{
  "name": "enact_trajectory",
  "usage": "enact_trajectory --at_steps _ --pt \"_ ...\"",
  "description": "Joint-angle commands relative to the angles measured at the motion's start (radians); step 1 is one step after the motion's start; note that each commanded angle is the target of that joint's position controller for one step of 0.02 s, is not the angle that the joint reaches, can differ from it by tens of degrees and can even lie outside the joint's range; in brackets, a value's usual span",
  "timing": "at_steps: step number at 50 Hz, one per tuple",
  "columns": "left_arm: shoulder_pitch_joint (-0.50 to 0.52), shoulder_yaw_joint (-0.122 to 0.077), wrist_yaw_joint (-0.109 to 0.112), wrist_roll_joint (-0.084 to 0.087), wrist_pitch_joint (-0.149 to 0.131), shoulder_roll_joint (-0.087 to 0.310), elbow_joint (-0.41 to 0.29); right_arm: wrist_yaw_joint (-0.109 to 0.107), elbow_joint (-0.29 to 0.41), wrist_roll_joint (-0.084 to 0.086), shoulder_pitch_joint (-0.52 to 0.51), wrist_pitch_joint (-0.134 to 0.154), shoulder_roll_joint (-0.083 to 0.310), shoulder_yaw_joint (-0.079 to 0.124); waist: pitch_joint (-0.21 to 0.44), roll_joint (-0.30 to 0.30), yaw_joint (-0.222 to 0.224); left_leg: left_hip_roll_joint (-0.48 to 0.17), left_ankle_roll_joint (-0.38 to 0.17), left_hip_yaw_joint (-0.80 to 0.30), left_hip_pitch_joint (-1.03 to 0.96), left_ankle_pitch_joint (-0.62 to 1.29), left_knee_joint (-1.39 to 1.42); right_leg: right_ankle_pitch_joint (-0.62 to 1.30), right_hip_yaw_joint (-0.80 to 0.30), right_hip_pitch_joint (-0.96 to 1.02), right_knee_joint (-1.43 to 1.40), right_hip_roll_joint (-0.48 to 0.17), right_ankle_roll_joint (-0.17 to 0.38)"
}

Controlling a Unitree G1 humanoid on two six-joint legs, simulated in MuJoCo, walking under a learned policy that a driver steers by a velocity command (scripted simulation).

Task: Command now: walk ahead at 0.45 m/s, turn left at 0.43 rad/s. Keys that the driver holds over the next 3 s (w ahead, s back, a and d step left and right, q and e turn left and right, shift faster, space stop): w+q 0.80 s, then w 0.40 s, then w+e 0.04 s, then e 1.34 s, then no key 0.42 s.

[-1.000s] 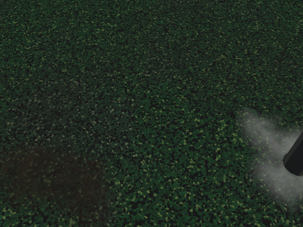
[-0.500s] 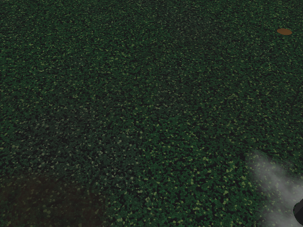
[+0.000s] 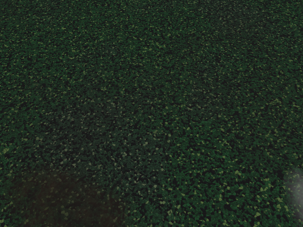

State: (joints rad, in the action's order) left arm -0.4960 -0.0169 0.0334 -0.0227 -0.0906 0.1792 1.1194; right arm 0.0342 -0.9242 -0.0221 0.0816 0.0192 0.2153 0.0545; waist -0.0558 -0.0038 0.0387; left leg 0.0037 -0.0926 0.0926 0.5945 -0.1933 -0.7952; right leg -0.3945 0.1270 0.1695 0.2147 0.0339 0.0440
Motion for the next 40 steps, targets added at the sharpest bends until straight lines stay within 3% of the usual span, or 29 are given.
enact_trajectory --at_steps 1,3,4,5,6,7,8,9,10,12,14,16,22,28,30,31,32,33,34,35,36,37,38,40 --pt "0.016 -0.017 0.011 0.011 -0.024 0.150 -0.038 0.004 0.071 -0.002 -0.032 0.003 0.033 -0.002 -0.051 0.121 -0.059 0.070 -0.036 0.105 -0.214 0.053 0.107 1.128 0.016 -0.203 0.087 -0.236 0.060" --pt "0.037 -0.026 0.017 0.013 -0.016 0.183 -0.051 -0.001 0.025 -0.005 0.138 0.006 0.080 0.019 0.050 0.137 -0.137 0.103 -0.088 0.096 -0.384 0.025 0.132 1.268 0.037 -0.193 0.343 -0.263 0.053" --pt "0.059 -0.029 0.013 0.010 -0.010 0.190 -0.064 -0.003 -0.017 -0.012 0.264 0.008 0.113 0.037 0.108 0.131 -0.194 0.110 -0.121 0.063 -0.532 0.021 0.192 1.161 0.043 -0.255 0.537 -0.255 0.047" --pt "0.080 -0.032 0.001 0.003 -0.009 0.191 -0.089 -0.012 -0.040 -0.020 0.362 0.006 0.180 0.064 0.147 0.053 -0.247 0.013 -0.172 -0.104 -0.682 -0.097 0.279 0.845 0.057 -0.414 0.836 -0.201 0.031" --pt "0.062 -0.019 -0.014 0.007 -0.013 0.079 -0.147 -0.020 -0.003 -0.015 0.305 -0.005 0.262 0.082 0.230 -0.205 -0.151 -0.283 -0.298 -0.649 -0.838 -0.110 0.406 -0.074 0.029 -0.716 1.266 0.000 -0.012" --pt "0.117 -0.034 -0.025 0.010 -0.020 0.158 -0.195 -0.015 0.001 0.016 0.281 -0.011 0.276 0.082 0.274 -0.111 -0.160 -0.337 -0.377 -0.853 -0.825 -0.209 0.547 -0.053 -0.176 -0.836 1.350 0.008 0.000" --pt "0.183 -0.037 -0.030 0.010 -0.027 0.169 -0.221 -0.023 0.005 0.020 0.213 -0.009 0.224 0.068 0.131 -0.038 -0.123 -0.330 -0.344 -0.747 -0.706 -0.280 0.580 0.027 -0.192 -0.893 1.287 -0.059 0.008" --pt "0.195 -0.038 -0.031 0.008 -0.032 0.166 -0.227 -0.025 0.006 0.018 0.179 -0.003 0.168 0.054 0.018 0.043 -0.083 -0.296 -0.297 -0.655 -0.543 -0.207 0.613 0.071 -0.182 -0.858 1.181 -0.099 0.007" --pt "0.206 -0.039 -0.027 0.000 -0.023 0.153 -0.231 -0.030 0.010 0.012 0.148 0.008 0.145 0.045 -0.011 0.079 -0.042 -0.241 -0.255 -0.577 -0.445 -0.098 0.617 0.081 -0.192 -0.790 1.093 -0.128 -0.004" --pt "0.162 -0.033 -0.029 -0.023 0.015 0.121 -0.226 -0.035 0.015 0.013 0.136 0.030 0.138 0.036 0.001 0.058 0.004 -0.172 -0.227 -0.454 -0.339 0.061 0.616 0.073 -0.191 -0.681 0.987 -0.144 -0.033" --pt "0.192 -0.034 -0.032 -0.026 0.039 0.116 -0.248 -0.033 0.011 0.018 0.170 0.045 0.157 0.039 0.007 0.024 0.004 -0.132 -0.219 -0.399 -0.308 0.116 0.621 0.104 -0.165 -0.676 0.897 -0.146 -0.057" --pt "0.288 -0.037 -0.035 -0.026 0.048 0.123 -0.289 -0.032 0.013 0.021 0.210 0.045 0.171 0.042 -0.012 -0.002 -0.022 -0.110 -0.199 -0.395 -0.316 0.068 0.642 0.187 -0.151 -0.736 0.798 -0.153 -0.082" --pt "0.505 -0.043 -0.046 -0.018 0.056 0.139 -0.378 -0.034 0.019 0.018 0.354 0.036 0.176 0.046 0.001 -0.033 -0.118 -0.110 -0.134 -0.447 -0.528 0.168 0.608 0.365 -0.159 -0.896 0.588 -0.126 -0.111" --pt "0.652 -0.025 -0.060 -0.010 0.040 0.135 -0.461 -0.050 0.024 0.002 0.442 0.032 0.180 0.045 0.002 -0.071 -0.161 -0.118 -0.144 -0.484 -0.675 0.417 0.494 0.309 -0.144 -0.908 0.441 -0.060 -0.090" --pt "0.638 -0.022 -0.060 -0.003 0.029 0.146 -0.476 -0.057 0.035 -0.001 0.429 0.033 0.193 0.048 0.009 -0.089 -0.140 -0.124 -0.125 -0.502 -0.668 0.492 0.450 0.287 -0.149 -0.813 0.365 -0.038 -0.069" --pt "0.585 -0.025 -0.056 0.000 0.024 0.158 -0.468 -0.059 0.046 0.000 0.394 0.033 0.204 0.050 0.021 -0.098 -0.105 -0.117 -0.101 -0.499 -0.625 0.541 0.419 0.261 -0.147 -0.701 0.317 -0.020 -0.054" --pt "0.489 -0.034 -0.048 0.002 0.019 0.181 -0.444 -0.056 0.059 0.001 0.355 0.037 0.218 0.053 0.061 -0.100 -0.057 -0.096 -0.073 -0.491 -0.568 0.640 0.350 0.227 -0.134 -0.534 0.281 0.013 -0.035" --pt "0.355 -0.048 -0.035 0.003 0.009 0.212 -0.408 -0.046 0.065 0.010 0.329 0.046 0.227 0.054 0.134 -0.065 0.012 -0.050 -0.046 -0.459 -0.514 0.675 0.203 0.271 -0.138 -0.329 0.220 0.008 -0.009" --pt "0.196 -0.067 -0.015 -0.015 -0.002 0.277 -0.391 -0.034 0.088 0.025 0.320 0.059 0.193 0.045 0.257 0.003 0.079 0.002 -0.022 -0.411 -0.382 0.490 -0.028 0.160 -0.283 -0.075 0.198 -0.152 0.038" --pt "0.116 -0.083 -0.001 -0.041 0.007 0.356 -0.395 -0.034 0.124 0.056 0.376 0.062 0.082 0.021 0.378 0.198 0.062 0.131 0.012 -0.272 -0.098 -0.200 -0.311 0.085 -0.654 0.188 0.160 -0.441 0.110" --pt "0.152 -0.090 -0.008 -0.027 0.023 0.351 -0.387 -0.043 0.128 0.032 0.430 0.051 0.157 0.029 0.397 0.258 0.006 0.110 0.005 -0.228 0.018 -0.345 -0.453 0.035 -0.923 0.138 0.094 -0.502 0.185" --pt "0.230 -0.070 -0.014 -0.018 0.028 0.242 -0.405 -0.045 0.104 0.009 0.387 0.035 0.182 0.034 0.231 0.099 -0.017 0.038 0.006 -0.222 0.050 -0.248 -0.493 -0.023 -0.778 -0.011 0.078 -0.454 0.171" --pt "0.279 -0.052 -0.019 -0.012 0.025 0.173 -0.406 -0.033 0.108 0.002 0.322 0.031 0.166 0.030 0.121 0.019 -0.017 0.007 0.014 -0.207 0.037 -0.175 -0.453 0.048 -0.608 -0.142 0.050 -0.389 0.148" --pt "0.274 -0.042 -0.019 -0.014 0.015 0.150 -0.382 -0.013 0.123 -0.014 0.286 0.014 0.142 0.030 0.048 0.081 -0.042 -0.035 0.027 -0.188 0.001 -0.138 -0.391 0.226 -0.415 -0.263 0.004 -0.312 0.108"
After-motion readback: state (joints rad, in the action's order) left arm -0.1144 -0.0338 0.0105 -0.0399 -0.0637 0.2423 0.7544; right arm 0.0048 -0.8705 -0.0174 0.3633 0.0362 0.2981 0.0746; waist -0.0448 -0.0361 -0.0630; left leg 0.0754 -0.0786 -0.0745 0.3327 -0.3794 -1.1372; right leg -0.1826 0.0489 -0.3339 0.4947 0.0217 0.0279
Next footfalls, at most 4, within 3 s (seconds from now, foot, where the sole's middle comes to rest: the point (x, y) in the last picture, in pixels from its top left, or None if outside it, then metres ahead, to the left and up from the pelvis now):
0.10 left None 0.21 0.07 -0.77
0.68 right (167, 204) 0.56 -0.01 -0.77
1.16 left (99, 181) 0.66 0.31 -0.77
1.66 right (117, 142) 0.88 0.25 -0.77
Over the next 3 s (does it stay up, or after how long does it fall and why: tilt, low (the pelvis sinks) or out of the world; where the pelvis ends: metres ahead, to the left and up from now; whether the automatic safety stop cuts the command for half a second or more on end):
stays up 0.72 0.28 0.01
